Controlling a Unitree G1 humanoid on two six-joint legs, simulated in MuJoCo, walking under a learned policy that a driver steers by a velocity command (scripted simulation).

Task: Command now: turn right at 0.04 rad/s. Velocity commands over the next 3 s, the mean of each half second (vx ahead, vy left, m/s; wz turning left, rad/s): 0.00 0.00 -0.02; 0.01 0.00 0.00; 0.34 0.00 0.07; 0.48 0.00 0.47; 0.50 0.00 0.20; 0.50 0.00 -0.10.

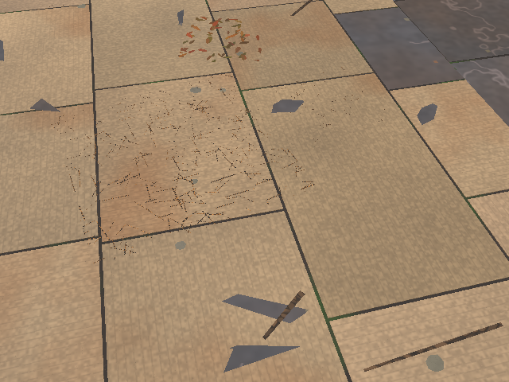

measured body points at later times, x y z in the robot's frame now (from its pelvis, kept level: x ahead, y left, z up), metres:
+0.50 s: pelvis +0.02 +0.01 +0.00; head +0.03 +0.02 +0.45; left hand +0.12 +0.27 -0.13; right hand +0.08 -0.24 -0.14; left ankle -0.01 +0.13 -0.73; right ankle +0.05 -0.11 -0.73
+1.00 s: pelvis +0.02 +0.02 +0.00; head +0.03 +0.02 +0.45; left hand +0.07 +0.27 -0.15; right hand +0.03 -0.22 -0.15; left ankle -0.01 +0.13 -0.73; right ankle +0.05 -0.11 -0.73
